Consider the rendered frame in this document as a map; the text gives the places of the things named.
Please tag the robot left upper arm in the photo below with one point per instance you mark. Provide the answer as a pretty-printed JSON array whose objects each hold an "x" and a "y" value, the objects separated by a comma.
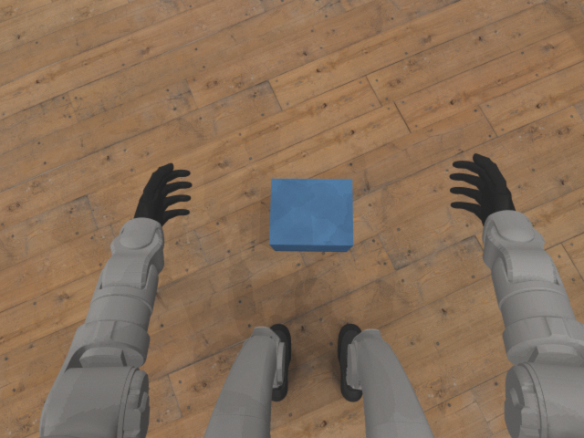
[{"x": 100, "y": 402}]

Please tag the left robot foot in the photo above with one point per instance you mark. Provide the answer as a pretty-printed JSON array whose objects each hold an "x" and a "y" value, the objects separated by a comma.
[{"x": 278, "y": 394}]

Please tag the robot left forearm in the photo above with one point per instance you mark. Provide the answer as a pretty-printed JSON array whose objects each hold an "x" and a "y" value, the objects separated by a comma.
[{"x": 115, "y": 330}]

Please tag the robot right forearm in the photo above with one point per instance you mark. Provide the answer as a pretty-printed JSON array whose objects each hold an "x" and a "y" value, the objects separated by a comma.
[{"x": 540, "y": 325}]

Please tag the right robot hand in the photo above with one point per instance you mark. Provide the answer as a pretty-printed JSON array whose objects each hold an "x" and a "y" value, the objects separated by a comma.
[{"x": 493, "y": 195}]

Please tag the right robot shin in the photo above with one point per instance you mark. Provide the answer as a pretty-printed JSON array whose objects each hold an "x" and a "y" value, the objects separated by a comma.
[{"x": 365, "y": 334}]

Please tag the robot right upper arm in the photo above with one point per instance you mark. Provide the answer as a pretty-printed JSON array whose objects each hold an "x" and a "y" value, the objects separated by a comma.
[{"x": 544, "y": 401}]

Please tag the carton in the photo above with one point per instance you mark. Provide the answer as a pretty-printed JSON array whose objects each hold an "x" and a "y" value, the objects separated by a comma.
[{"x": 311, "y": 215}]

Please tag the left robot hand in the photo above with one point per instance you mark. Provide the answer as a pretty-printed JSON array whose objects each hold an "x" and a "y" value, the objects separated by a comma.
[{"x": 154, "y": 202}]

